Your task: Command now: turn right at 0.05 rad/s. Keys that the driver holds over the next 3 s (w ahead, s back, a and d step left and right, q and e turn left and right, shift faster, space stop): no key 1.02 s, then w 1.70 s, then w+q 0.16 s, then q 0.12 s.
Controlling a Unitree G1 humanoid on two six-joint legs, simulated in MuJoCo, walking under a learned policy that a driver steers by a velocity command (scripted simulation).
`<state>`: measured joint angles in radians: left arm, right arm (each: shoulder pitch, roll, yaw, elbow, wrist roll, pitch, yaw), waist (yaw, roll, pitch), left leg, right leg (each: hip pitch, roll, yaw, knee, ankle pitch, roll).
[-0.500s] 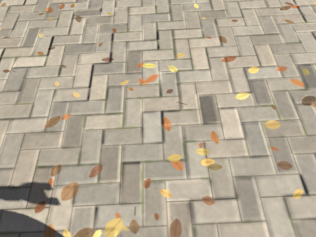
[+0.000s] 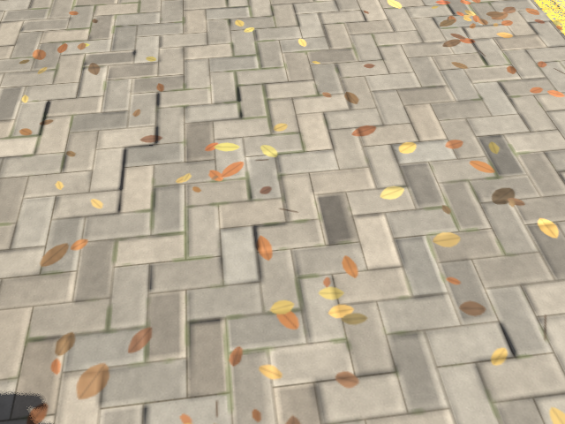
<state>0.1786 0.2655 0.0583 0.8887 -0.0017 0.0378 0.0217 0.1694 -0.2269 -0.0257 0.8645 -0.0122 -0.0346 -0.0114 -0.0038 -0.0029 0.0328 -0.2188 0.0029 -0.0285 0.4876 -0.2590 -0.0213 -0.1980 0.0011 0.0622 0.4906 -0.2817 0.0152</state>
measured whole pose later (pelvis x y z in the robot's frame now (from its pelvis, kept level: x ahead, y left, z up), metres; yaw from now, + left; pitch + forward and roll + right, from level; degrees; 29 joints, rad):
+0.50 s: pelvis +0.00 -0.02 +0.00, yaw +0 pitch -2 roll +0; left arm 0.19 0.22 0.02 1.04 0.00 0.00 0.03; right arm 0.22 -0.24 -0.03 1.04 0.00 0.00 -0.04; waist -0.01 0.00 0.05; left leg -0.19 0.03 -0.04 0.48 -0.25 -0.04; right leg -0.18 0.03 0.05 0.49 -0.28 -0.01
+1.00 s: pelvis +0.00 -0.01 +0.00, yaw +0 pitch -2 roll +0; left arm 0.24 0.20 0.01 1.08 0.00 0.00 0.03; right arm 0.25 -0.20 -0.02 1.10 0.00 -0.01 -0.05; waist 0.00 0.00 0.04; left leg -0.21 0.02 -0.04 0.50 -0.26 -0.03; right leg -0.19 0.02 0.05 0.50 -0.29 0.00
